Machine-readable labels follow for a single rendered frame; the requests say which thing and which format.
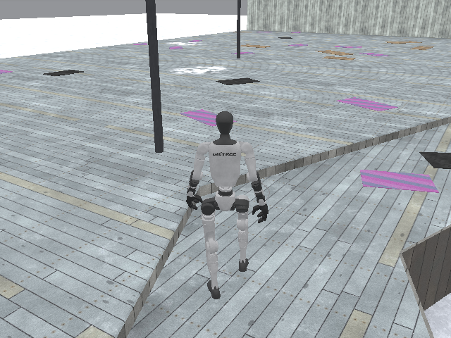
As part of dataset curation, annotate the right robot hand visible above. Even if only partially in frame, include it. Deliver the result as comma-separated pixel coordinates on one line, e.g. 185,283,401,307
252,204,268,223

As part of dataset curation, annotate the right robot forearm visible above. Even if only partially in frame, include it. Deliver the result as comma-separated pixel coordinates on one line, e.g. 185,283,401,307
251,172,266,206

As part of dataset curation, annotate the robot left upper arm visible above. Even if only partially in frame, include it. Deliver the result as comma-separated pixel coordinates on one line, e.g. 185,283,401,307
192,142,210,180

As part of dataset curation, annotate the robot right shin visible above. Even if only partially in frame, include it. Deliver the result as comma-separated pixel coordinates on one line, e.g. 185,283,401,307
238,219,248,263

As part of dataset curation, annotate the left robot forearm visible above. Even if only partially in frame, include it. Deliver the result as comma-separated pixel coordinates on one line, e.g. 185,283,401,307
187,170,199,197

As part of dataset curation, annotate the robot right upper arm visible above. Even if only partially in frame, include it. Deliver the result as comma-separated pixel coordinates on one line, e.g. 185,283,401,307
240,142,258,182

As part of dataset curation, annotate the left robot hand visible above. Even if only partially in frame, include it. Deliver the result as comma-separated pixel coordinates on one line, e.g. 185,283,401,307
186,194,203,210

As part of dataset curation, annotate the robot left thigh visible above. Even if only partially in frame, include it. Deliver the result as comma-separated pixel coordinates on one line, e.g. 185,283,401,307
201,197,218,254

